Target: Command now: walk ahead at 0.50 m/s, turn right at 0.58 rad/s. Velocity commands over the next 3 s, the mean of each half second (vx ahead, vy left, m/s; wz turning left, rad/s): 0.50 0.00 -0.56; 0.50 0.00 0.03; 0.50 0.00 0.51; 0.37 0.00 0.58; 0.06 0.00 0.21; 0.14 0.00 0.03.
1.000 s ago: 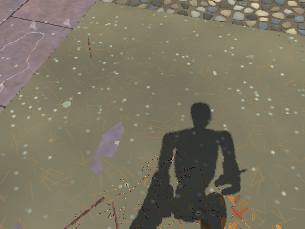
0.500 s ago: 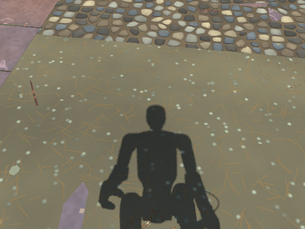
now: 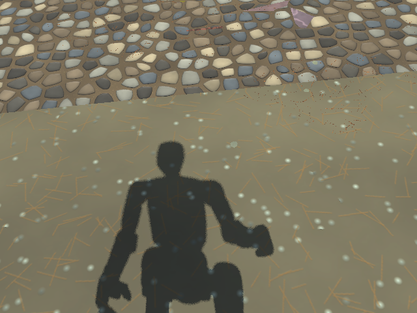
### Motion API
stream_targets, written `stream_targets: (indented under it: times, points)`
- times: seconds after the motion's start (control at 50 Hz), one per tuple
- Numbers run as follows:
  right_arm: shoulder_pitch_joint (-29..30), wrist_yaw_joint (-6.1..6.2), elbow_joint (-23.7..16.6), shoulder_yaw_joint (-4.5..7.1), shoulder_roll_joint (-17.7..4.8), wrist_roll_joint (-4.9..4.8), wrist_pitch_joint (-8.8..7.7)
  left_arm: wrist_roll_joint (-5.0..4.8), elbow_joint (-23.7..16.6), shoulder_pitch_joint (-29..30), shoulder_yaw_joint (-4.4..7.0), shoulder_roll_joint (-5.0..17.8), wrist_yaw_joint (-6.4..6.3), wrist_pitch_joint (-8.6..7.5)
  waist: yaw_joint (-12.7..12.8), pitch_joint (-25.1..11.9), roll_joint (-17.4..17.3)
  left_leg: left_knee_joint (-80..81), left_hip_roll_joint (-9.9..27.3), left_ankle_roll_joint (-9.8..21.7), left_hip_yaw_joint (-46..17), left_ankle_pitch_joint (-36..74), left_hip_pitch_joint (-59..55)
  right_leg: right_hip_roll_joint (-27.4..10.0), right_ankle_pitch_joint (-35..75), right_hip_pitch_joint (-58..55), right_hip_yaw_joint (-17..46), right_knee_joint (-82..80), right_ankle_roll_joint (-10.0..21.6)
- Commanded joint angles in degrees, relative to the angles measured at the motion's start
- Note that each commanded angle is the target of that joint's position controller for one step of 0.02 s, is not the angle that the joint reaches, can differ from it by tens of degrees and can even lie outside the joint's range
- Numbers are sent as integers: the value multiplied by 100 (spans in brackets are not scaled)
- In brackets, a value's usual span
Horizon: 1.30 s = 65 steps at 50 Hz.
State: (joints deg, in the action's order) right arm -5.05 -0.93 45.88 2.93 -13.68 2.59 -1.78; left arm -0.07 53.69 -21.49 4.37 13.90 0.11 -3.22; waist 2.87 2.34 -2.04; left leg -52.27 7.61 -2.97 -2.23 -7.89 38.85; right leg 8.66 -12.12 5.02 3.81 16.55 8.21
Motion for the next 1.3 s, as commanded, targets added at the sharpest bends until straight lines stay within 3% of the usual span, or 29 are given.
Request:
stream_targets:
  times: [0.02,0.12,0.16,0.2,0.22,0.24,0.26,0.28,0.3,0.32,0.36,0.42,0.56,0.64,0.68,0.72,0.74,0.76,0.78,0.82,0.88,0.96,1.04,1.14,1.2,1.24,1.26,1.28,1.3]
  points:
    - [531,-27,-520,38,-378,-22,-26,9,-272,-458,162,838,-30,-46,112,-21,532,555,-285,-28,242,530,283,-1420,2472,-278,1255,-327,482]
    - [1258,-64,-914,-52,-433,-86,-128,91,-330,-748,168,929,-101,-22,313,47,627,1528,-583,139,225,541,165,-1566,2955,-860,1589,59,490]
    - [975,-47,-925,-36,-562,-113,-186,107,-423,-538,193,1037,-145,-31,88,7,700,1996,-688,280,144,361,-550,-1615,3223,-754,1702,294,318]
    - [-165,50,-606,74,-838,-135,-257,108,-550,-160,222,1180,-101,-74,-437,-472,647,2337,-994,487,254,10,-2276,-1377,4251,-320,1587,1269,45]
    - [-1004,128,-428,143,-1010,-98,-334,54,-592,-36,213,1151,-38,-122,-884,-955,379,2628,-700,652,55,201,-3536,-1032,3853,182,1352,2405,-86]
    - [-1911,239,-420,234,-1457,48,-351,-2,-806,-153,76,646,5,-168,-1109,-1893,-299,2672,761,895,-1363,-846,-4892,-661,1732,972,923,4052,-174]
    - [-1581,211,-471,320,-1821,105,-273,-168,-936,-955,29,350,-11,-116,-481,-2308,-1765,3457,1966,1565,-4066,-983,-5689,119,-2120,2588,397,5377,-318]
    - [-1160,173,-568,244,-1227,-4,-195,73,-730,-752,68,824,-67,-7,-375,-1537,-638,3547,1725,1506,-3950,-1806,-4916,-496,-1616,3038,396,5812,-268]
    - [-802,161,-616,122,-750,-58,-187,123,-751,-313,82,832,-7,27,-366,-756,-67,3673,1421,1383,-2913,-1684,-4068,-697,-1039,3002,294,5640,-309]
    - [-680,143,-573,67,-575,-40,-199,128,-798,-102,62,719,40,50,-308,-410,95,3826,1138,1269,-2134,-1020,-3561,-868,-771,2893,223,5412,-358]
    - [-830,152,-408,48,-558,-76,-269,216,-842,-35,49,614,152,178,-208,-203,-329,4031,789,1113,-1132,-135,-3060,-1062,-643,2671,112,5177,-442]
    - [-1128,82,-241,75,-611,-163,-441,220,-1027,279,12,500,256,286,-194,-199,-378,4212,779,1209,-535,795,-3060,-1126,-375,2910,56,5033,-485]
    - [-1516,6,76,85,-688,-163,-463,225,-1443,1601,-185,239,366,193,-380,70,-318,4453,450,1185,582,1323,-3133,-1082,870,2973,-303,2869,-616]
    - [-1975,32,337,124,-893,-181,-383,242,-1631,2167,-245,286,371,148,-534,153,-343,4302,677,1154,620,1719,-3583,-1055,617,2549,-718,1925,-464]
    - [-2108,46,465,132,-970,-188,-299,282,-1632,2134,-230,358,317,102,-482,106,-373,3884,760,1136,563,2571,-3903,-938,151,2238,-841,1606,-303]
    - [-2092,55,550,103,-974,-226,-229,349,-1247,979,-147,477,224,-22,92,-504,-189,2390,503,999,744,3640,-3773,-641,256,673,-921,917,-102]
    - [-2045,44,420,30,-783,-256,-240,463,-969,-1,-31,819,141,-83,461,-1202,161,1093,251,879,842,2405,-2846,-1322,42,-852,-203,884,89]
    - [-2331,-29,65,-143,-101,-395,-263,520,-952,-523,135,1508,40,-85,453,-2035,1554,-1016,-627,589,1079,-1118,-700,-3258,-252,-2679,2398,532,695]
    - [-2126,62,160,46,-701,-270,-195,259,-939,-499,167,1480,-12,-25,493,-2055,1080,-1825,-805,662,222,-2184,-273,-3456,166,-2187,3040,125,759]
    - [-1752,34,140,55,-583,-279,-185,178,-922,310,-34,770,3,-67,48,-683,663,-1571,-331,727,-38,-1422,-203,-2853,537,-792,1370,-168,376]
    - [-1980,-60,357,84,-396,-106,25,131,-856,662,-148,369,-18,-195,-336,-193,834,-1207,-197,602,33,-883,-767,-2352,768,217,295,-698,-15]
    - [-1399,-166,169,117,-275,-102,136,98,-663,407,-80,507,-48,-346,-398,34,623,-1071,-135,500,70,-159,-155,-2313,1314,128,-382,-967,38]
    - [-654,-218,-89,79,-206,-88,134,113,-495,173,-92,451,-68,-342,-296,242,578,-159,-153,448,216,554,186,-2217,1662,-59,-980,-954,42]
    - [248,-320,-469,-17,-163,-45,108,122,-279,-205,-49,649,-127,-292,-61,423,557,1201,-318,704,778,708,-125,-2361,2396,-585,-1487,-756,-44]
    - [195,-296,-546,18,-263,-30,112,144,-205,-231,-15,824,-171,-207,-169,246,637,1537,-691,1021,1109,22,-604,-2427,4376,-1092,-1773,-4,-164]
    - [-451,-228,-411,107,-423,-29,100,165,-203,-153,37,1026,-195,-107,-482,-214,766,1621,-1115,1297,1268,-646,-1388,-2439,5786,-1251,-1878,1255,-199]
    - [-1120,-178,-224,192,-557,-10,48,153,-232,-108,57,1102,-186,-49,-781,-620,686,1956,-1302,1455,1192,-678,-2249,-2400,5465,-977,-1907,2353,-250]
    - [-2002,-92,35,349,-933,59,8,142,-352,-20,38,1046,-162,-40,-1206,-1127,257,2384,-927,1716,434,-785,-3658,-2228,3990,58,-1945,3952,-435]
    - [-1912,-17,-11,540,-1691,42,30,75,-756,-257,-110,306,-50,-80,-776,-1518,-1154,2694,852,2556,-2529,-729,-5404,-1136,-1166,2662,-1807,6123,-797]
